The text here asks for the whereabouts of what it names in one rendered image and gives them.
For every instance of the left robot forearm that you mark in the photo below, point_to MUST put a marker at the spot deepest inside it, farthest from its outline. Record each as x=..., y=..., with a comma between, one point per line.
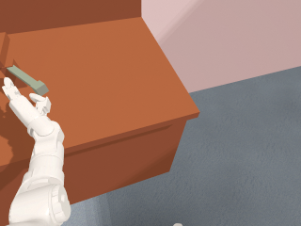
x=47, y=159

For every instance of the robot left hand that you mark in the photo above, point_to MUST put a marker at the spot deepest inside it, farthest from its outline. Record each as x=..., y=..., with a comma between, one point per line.
x=22, y=108

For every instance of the tap lever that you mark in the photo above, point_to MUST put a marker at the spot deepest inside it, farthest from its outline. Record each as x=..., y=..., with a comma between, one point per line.
x=38, y=86

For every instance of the counter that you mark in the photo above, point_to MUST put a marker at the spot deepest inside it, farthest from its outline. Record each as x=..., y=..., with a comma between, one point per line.
x=118, y=101

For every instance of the robot left upper arm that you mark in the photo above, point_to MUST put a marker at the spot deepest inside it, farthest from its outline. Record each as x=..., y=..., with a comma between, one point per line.
x=42, y=206

